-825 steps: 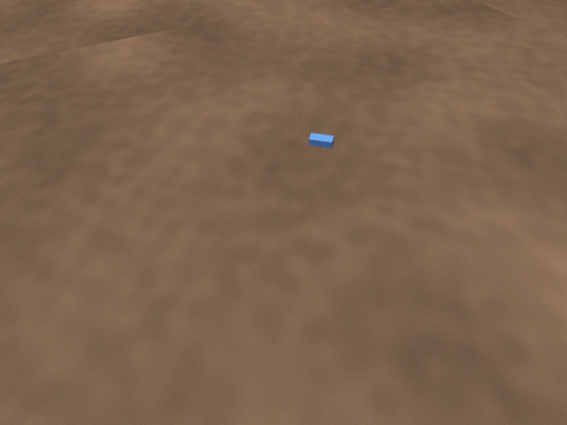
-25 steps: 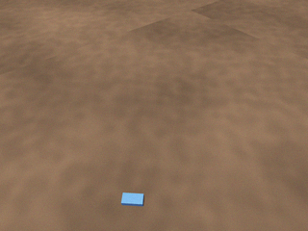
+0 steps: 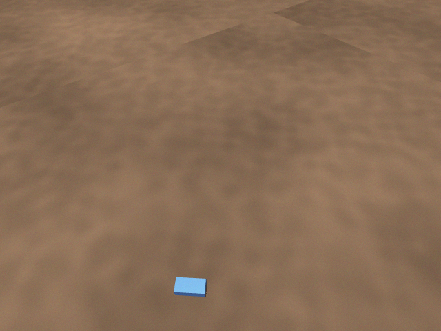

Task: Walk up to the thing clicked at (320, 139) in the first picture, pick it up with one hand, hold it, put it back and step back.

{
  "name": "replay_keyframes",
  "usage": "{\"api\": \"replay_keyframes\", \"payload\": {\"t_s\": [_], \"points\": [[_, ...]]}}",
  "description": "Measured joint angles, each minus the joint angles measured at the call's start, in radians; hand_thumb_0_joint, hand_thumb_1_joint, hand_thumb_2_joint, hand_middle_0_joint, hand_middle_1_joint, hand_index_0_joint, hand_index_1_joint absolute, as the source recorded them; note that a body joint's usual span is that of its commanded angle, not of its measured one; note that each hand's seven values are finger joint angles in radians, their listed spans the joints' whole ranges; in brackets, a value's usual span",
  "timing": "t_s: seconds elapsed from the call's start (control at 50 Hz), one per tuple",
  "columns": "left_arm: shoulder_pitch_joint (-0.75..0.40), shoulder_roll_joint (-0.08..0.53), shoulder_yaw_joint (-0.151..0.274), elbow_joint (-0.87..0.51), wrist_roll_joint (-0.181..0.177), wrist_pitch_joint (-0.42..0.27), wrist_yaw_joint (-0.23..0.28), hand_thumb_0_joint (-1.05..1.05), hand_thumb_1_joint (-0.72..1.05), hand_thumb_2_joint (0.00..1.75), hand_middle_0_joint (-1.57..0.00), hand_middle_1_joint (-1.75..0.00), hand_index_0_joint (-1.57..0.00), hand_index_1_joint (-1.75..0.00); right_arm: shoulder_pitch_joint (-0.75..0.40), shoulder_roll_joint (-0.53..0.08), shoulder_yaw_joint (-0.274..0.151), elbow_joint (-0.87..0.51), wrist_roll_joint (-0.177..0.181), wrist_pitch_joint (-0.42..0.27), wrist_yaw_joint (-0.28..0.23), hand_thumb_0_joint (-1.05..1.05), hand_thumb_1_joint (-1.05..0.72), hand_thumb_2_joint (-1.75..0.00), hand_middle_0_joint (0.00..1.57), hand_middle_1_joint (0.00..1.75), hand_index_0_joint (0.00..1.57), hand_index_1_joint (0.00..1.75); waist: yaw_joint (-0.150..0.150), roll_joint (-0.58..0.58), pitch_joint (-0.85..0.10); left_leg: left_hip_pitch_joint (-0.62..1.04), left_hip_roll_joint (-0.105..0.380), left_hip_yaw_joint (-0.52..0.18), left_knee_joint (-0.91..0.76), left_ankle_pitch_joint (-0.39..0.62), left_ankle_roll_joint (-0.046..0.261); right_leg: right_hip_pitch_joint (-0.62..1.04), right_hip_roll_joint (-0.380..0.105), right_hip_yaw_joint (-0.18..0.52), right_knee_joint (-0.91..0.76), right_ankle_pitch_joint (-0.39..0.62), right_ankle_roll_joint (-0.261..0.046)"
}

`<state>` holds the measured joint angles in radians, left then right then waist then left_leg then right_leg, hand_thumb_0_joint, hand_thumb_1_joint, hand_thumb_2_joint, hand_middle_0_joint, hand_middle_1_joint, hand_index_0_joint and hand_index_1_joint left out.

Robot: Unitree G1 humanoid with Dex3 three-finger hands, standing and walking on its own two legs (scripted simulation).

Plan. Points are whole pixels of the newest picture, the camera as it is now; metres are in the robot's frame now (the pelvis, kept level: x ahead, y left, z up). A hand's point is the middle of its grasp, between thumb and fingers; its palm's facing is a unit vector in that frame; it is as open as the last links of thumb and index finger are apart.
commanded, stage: stand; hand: left
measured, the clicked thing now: (190, 286) +0.44 +0.18 -0.76
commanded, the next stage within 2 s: walk up in 0.54 s
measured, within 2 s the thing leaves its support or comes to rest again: neither
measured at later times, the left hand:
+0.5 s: hand out of the picture +0.08 +0.25 -0.15, palm faces -0.03 -0.94 -0.35, open 7.4 cm
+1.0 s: hand out of the picture +0.07 +0.17 -0.16, palm faces -0.07 -0.93 -0.35, open 7.4 cm
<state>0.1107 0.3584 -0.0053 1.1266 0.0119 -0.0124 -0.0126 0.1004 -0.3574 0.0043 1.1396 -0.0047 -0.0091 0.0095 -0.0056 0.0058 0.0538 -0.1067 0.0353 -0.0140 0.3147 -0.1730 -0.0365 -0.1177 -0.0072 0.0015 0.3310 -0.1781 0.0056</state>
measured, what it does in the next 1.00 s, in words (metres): lifts its left foot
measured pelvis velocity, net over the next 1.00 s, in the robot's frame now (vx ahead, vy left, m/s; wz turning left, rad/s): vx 0.00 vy -0.08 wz -0.04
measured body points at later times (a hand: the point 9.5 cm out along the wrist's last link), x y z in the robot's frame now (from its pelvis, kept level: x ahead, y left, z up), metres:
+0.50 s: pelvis +0.01 +0.00 +0.00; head +0.01 +0.00 +0.45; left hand +0.08 +0.30 -0.13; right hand +0.08 -0.30 -0.13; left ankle +0.00 +0.14 -0.75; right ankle +0.00 -0.12 -0.75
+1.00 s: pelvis +0.00 -0.08 -0.01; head +0.04 -0.10 +0.43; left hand +0.08 +0.22 -0.14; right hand +0.06 -0.41 -0.14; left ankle +0.00 +0.06 -0.72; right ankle +0.00 -0.19 -0.75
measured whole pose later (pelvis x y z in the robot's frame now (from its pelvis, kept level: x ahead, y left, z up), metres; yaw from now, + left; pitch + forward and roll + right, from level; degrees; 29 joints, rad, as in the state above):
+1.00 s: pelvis +0.00 -0.08 -0.01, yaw -2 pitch -2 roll +0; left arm 0.20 0.33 0.04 0.97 0.03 0.01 -0.03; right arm 0.18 -0.43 -0.04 0.98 0.00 0.01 -0.02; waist 0.01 0.03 0.12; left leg -0.32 0.02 -0.05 0.81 -0.51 0.01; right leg -0.21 0.03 0.01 0.52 -0.28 -0.03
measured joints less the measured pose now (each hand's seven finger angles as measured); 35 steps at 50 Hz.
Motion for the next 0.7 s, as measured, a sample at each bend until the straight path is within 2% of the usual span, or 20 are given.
{"api": "replay_keyframes", "payload": {"t_s": [0.54,0.56,0.6,0.7], "points": [[-0.003,0.0,0.004,-0.002,0.0,-0.002,0.003,0.01,0.91,0.9,-0.2,-0.3,-0.2,-0.3,0.006,0.001,0.001,-0.016,0.0,0.003,-0.003,0.0,-0.91,-0.9,0.2,0.3,0.2,0.3,-0.001,-0.001,-0.003,0.011,0.004,-0.003,0.0,-0.008,-0.002,0.016,0.004,-0.004,-0.008,-0.004,-0.002],[-0.001,0.001,0.014,-0.012,0.008,0.007,-0.003,0.01,0.91,0.9,-0.2,-0.3,-0.2,-0.3,0.009,0.002,-0.002,-0.021,-0.001,0.001,-0.006,0.0,-0.91,-0.9,0.2,0.3,0.2,0.3,0.0,-0.003,-0.004,0.005,0.004,-0.001,0.006,-0.01,-0.002,0.007,0.003,-0.002,0.003,-0.008,-0.003],[0.005,0.016,0.037,-0.042,0.02,0.03,-0.015,0.01,0.91,0.9,-0.2,-0.3,-0.2,-0.3,0.02,0.007,-0.015,-0.042,-0.002,-0.009,-0.016,0.0,-0.91,-0.9,0.21,0.3,0.21,0.3,0.005,-0.02,0.0,-0.012,0.001,0.006,0.03,-0.021,0.0,-0.029,0.001,0.006,0.061,-0.034,-0.007],[0.022,0.07,0.087,-0.109,0.03,0.086,-0.034,0.01,0.91,0.9,-0.2,-0.3,-0.2,-0.3,0.059,0.004,-0.048,-0.099,-0.019,-0.026,-0.045,0.0,-0.9,-0.9,0.21,0.3,0.21,0.3,0.002,-0.053,0.025,-0.054,0.02,0.008,0.09,-0.049,-0.004,-0.171,0.025,0.048,0.4,-0.265,-0.026]]}}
